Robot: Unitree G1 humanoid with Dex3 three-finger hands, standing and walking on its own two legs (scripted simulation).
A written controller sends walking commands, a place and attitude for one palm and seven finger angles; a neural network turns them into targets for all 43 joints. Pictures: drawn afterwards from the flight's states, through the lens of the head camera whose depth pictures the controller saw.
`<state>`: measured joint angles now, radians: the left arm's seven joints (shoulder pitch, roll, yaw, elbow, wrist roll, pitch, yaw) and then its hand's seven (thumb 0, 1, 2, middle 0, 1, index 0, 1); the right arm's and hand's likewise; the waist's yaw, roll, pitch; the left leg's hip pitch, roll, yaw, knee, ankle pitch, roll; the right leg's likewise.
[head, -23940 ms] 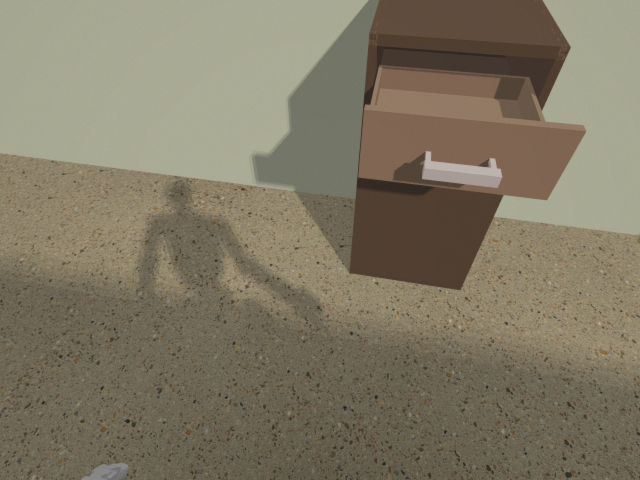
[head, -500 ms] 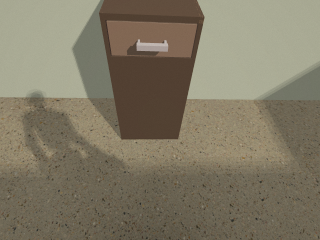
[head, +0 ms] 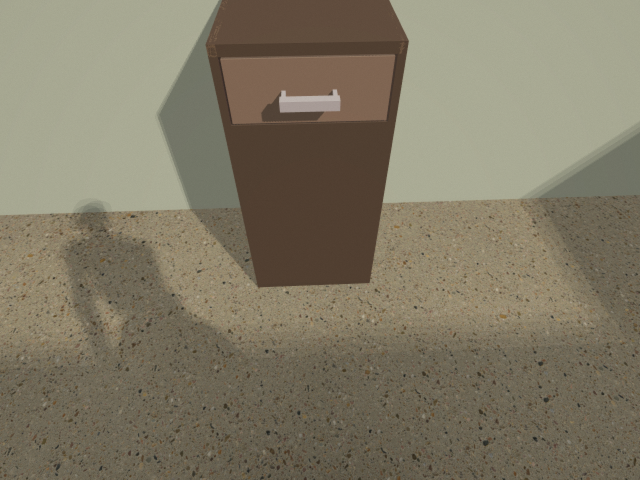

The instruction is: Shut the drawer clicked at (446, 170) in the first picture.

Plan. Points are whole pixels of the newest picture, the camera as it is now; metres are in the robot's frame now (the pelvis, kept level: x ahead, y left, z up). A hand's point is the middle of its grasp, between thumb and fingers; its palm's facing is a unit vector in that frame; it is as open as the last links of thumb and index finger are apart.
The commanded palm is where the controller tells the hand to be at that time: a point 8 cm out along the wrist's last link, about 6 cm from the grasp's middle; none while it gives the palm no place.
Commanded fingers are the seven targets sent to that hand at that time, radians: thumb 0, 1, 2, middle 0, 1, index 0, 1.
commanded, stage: let the arm hang, fingers relaxed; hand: left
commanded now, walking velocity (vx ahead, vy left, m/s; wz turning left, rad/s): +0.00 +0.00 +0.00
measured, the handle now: (309, 98) +0.89 +0.07 +0.02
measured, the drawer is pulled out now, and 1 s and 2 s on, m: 0.00 0.00 0.00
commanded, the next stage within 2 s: look to check the result in 0.28 s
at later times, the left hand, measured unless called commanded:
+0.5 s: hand out of the picture -0.02 +0.14 -0.17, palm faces +0.02 -0.98 -0.18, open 7.3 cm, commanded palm none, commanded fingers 0.00 0.90 0.90 -0.20 -0.30 -0.20 -0.30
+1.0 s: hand out of the picture +0.00 +0.13 -0.17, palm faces +0.02 -0.98 -0.17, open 7.3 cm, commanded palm none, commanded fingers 0.00 0.90 0.90 -0.20 -0.30 -0.20 -0.30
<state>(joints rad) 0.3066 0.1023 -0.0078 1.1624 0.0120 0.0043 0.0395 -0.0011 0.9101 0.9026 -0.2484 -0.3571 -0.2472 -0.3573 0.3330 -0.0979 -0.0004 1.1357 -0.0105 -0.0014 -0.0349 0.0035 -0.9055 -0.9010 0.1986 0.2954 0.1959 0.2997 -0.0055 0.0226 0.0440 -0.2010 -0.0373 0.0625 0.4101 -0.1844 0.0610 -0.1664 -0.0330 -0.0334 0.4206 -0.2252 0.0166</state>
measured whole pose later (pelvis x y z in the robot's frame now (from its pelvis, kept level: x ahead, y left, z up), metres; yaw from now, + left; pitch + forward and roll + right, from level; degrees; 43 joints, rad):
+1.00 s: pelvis +0.02 -0.03 +0.00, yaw -1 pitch -2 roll +0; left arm 0.29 0.10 0.00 1.16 0.01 -0.01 0.05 0.00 0.91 0.90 -0.20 -0.30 -0.20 -0.30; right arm 0.30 -0.11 -0.01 1.16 -0.01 -0.01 -0.04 0.00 -0.91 -0.90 0.20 0.30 0.19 0.30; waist -0.01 0.02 0.05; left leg -0.17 0.00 0.06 0.41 -0.21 0.02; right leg -0.13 0.01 -0.04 0.40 -0.24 -0.02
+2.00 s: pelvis +0.04 -0.04 +0.00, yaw -1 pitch -1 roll +0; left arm 0.30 0.10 0.00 1.16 0.00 -0.02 0.05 0.00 0.91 0.90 -0.20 -0.30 -0.20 -0.30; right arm 0.29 -0.12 -0.01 1.16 -0.01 -0.01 -0.05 0.00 -0.91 -0.90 0.20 0.30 0.19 0.30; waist -0.01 0.02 0.05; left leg -0.14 0.02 0.05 0.40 -0.23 0.00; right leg -0.10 0.03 -0.04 0.38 -0.26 -0.04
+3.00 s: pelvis +0.04 -0.04 +0.00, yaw -1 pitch -2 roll +0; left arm 0.30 0.10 0.00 1.16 0.01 -0.02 0.05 0.00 0.91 0.90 -0.20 -0.30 -0.20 -0.30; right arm 0.30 -0.12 0.00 1.17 -0.01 -0.01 -0.05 0.00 -0.91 -0.90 0.20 0.30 0.19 0.30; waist -0.01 0.02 0.05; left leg -0.13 0.02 0.06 0.39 -0.23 0.00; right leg -0.09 0.02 -0.04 0.38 -0.26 -0.04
